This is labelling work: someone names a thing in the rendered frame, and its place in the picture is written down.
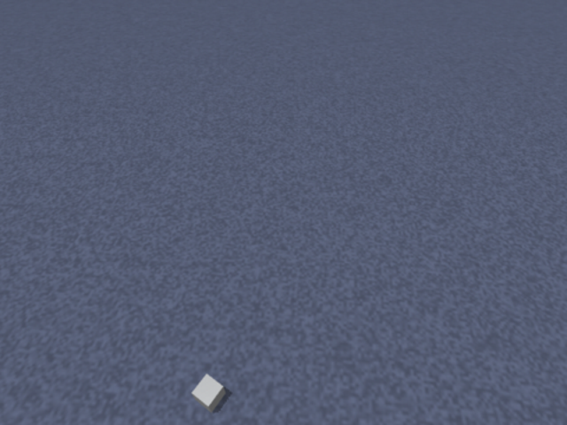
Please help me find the cube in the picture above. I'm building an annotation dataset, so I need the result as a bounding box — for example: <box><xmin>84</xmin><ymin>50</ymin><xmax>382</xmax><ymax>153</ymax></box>
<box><xmin>191</xmin><ymin>374</ymin><xmax>226</xmax><ymax>412</ymax></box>

